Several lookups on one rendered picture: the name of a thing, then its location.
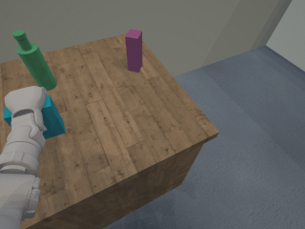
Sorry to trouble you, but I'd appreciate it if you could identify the robot left forearm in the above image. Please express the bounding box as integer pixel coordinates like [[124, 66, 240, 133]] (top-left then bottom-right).
[[0, 106, 46, 177]]

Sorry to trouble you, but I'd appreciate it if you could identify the left robot hand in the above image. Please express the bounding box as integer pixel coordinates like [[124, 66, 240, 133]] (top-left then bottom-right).
[[4, 86, 48, 132]]

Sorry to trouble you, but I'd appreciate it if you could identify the left robot upper arm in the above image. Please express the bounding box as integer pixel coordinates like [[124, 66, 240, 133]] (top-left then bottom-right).
[[0, 173, 40, 229]]

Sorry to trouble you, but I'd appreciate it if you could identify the table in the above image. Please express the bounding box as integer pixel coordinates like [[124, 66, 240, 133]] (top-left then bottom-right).
[[0, 33, 219, 229]]

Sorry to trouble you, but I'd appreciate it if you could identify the sponge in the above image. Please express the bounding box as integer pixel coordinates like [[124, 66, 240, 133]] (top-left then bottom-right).
[[4, 95, 66, 139]]

